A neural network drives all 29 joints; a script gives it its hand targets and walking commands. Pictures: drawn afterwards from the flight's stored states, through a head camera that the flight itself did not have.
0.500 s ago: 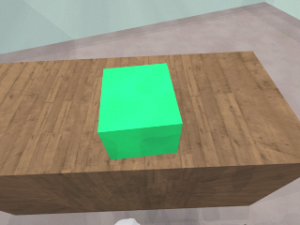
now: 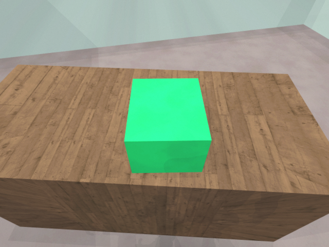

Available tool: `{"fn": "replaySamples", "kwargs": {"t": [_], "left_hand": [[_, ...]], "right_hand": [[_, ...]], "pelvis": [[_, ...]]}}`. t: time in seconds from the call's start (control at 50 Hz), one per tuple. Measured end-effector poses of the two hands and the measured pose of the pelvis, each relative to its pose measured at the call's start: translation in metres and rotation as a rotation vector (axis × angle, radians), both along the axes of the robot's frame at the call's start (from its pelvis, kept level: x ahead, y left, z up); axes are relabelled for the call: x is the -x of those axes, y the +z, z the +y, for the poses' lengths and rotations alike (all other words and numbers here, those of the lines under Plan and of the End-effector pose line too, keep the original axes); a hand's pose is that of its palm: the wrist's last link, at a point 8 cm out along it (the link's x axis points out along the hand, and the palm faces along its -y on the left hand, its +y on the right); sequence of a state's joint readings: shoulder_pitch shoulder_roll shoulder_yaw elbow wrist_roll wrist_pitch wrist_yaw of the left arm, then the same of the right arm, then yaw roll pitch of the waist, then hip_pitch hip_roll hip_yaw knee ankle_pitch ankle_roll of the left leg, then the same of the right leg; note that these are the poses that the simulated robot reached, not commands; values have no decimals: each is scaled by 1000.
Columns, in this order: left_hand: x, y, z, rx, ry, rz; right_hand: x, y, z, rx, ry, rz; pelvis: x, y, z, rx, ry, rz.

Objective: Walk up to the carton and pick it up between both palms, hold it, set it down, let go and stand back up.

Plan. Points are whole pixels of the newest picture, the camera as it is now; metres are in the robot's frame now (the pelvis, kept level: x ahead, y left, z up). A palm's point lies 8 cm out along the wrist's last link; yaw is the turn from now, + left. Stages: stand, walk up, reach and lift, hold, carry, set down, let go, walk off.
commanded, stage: walk up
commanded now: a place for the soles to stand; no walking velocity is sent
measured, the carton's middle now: (166, 123) +0.51 +0.01 -0.04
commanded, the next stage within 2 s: reach and lift in 0.62 s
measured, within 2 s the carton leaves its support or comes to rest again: neither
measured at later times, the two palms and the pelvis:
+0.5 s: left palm out of the picture +0.02 +0.25 -0.14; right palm out of the picture +0.04 -0.26 -0.13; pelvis +0.00 -0.01 -0.01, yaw +6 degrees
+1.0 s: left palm (86, 237) +0.17 +0.22 -0.10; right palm (274, 237) +0.17 -0.27 -0.10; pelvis +0.00 -0.03 -0.01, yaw +0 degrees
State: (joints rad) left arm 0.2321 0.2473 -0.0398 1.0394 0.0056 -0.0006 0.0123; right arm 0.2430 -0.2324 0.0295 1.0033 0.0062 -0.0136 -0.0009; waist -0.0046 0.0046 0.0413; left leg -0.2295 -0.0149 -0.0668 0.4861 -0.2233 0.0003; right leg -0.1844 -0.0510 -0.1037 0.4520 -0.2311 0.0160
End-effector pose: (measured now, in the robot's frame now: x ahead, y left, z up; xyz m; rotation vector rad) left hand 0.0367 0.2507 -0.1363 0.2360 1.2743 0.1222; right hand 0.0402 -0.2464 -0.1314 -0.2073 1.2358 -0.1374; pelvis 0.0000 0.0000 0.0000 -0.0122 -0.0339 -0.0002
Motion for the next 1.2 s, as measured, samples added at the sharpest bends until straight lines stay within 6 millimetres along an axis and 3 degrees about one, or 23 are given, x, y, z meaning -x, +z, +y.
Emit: {"fn": "replaySamples", "kwargs": {"t": [0.18, 0.48, 0.66, 0.72, 0.78, 0.84, 0.9, 0.98, 1.08, 1.14, 1.2], "left_hand": [[30, -2, -2, -13, 49, 62], [14, -9, -4, 2, 87, 7], [19, -9, 6, -17, 123, 27], [-5, -19, 17, -41, 118, 106], [-59, -21, 21, -64, 99, 64], [-114, -4, 8, -56, 72, -58], [-142, 21, -13, -16, 53, -156], [-140, 37, -32, 3, 42, -170], [-113, 27, -25, 0, 86, -126], [-105, 22, -13, -20, 123, -131], [-111, 23, -3, -35, 127, -178]], "right_hand": [[13, -3, -13, 23, 33, 56], [2, -3, -18, 60, 92, 79], [-18, -5, -17, 66, 128, 53], [-55, -14, -18, 62, 120, -20], [-107, -15, -14, 28, 128, -144], [-142, -5, -6, -26, 134, -240], [-152, 13, -2, -61, 128, -296], [-137, 28, -15, -28, 122, -302], [-116, 30, -35, 37, 121, -300], [-115, 30, -31, 44, 131, -315], [-123, 29, -16, 23, 137, -346]], "pelvis": [[3, -2, -8, 10, 30, 7], [-1, -7, -10, 27, 94, 18], [-4, -10, -10, 27, 120, 21], [6, -25, -15, 9, 77, 49], [16, -40, -18, -2, 42, 48], [18, -43, -21, 0, 18, 24], [14, -31, -24, 1, 0, -15], [3, -16, -29, -8, -5, -26], [-4, -12, -33, -16, -20, -11], [-4, -13, -36, -20, -28, 17], [-2, -15, -37, -21, -29, 38]]}}
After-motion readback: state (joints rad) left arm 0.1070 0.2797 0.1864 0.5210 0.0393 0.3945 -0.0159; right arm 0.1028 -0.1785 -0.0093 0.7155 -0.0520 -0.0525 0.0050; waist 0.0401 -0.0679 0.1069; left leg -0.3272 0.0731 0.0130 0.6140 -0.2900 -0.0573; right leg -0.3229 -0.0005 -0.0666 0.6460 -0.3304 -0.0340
